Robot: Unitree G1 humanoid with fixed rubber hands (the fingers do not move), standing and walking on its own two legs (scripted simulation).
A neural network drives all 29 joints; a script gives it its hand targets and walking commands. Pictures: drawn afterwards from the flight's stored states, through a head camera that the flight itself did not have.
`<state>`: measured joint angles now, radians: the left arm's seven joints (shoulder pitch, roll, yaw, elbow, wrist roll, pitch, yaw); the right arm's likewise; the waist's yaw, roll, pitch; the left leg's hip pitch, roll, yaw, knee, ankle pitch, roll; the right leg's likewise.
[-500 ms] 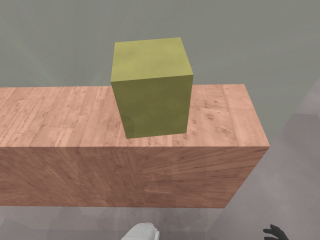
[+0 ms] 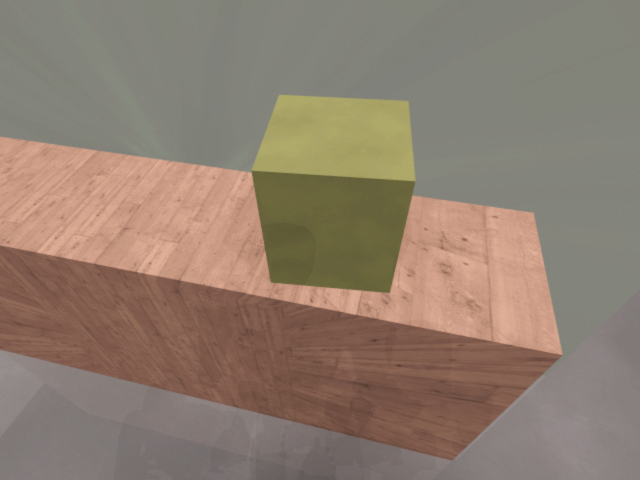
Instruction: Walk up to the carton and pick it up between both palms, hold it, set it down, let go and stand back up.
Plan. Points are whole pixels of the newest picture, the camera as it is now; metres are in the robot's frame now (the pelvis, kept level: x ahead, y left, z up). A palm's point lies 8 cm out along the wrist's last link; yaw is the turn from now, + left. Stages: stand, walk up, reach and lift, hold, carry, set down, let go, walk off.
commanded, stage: walk up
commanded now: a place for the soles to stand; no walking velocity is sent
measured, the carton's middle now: (336, 196) +0.54 +0.00 +0.04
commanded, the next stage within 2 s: none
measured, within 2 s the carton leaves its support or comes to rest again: neither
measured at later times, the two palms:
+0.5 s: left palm out of the picture +0.02 +0.28 -0.14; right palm out of the picture +0.09 -0.23 -0.12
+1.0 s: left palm out of the picture -0.01 +0.29 -0.15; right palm out of the picture +0.09 -0.23 -0.12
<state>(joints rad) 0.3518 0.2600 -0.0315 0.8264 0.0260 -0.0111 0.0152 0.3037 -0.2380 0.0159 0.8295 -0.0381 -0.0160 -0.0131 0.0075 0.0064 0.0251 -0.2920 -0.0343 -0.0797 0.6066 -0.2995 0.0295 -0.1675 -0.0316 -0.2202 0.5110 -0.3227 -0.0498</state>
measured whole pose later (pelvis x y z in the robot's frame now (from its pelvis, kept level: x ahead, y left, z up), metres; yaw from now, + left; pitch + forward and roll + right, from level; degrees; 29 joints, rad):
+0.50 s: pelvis +0.01 +0.02 +0.00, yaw +4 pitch -1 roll -2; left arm 0.31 0.29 -0.04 0.92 0.02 0.03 0.00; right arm 0.26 -0.26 0.06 0.90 0.00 -0.01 -0.03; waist 0.00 0.00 0.02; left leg -0.32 -0.04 -0.10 0.61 -0.28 0.02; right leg -0.14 -0.05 -0.28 0.51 -0.35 -0.01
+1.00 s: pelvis +0.03 +0.02 -0.01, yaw +7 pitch +0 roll -2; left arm 0.34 0.31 -0.03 0.97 0.03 0.03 0.00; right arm 0.34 -0.27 0.05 0.89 -0.01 -0.01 -0.03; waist 0.00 -0.01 0.03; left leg -0.34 -0.07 -0.15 0.67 -0.32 0.02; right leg -0.14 -0.06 -0.31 0.55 -0.40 -0.01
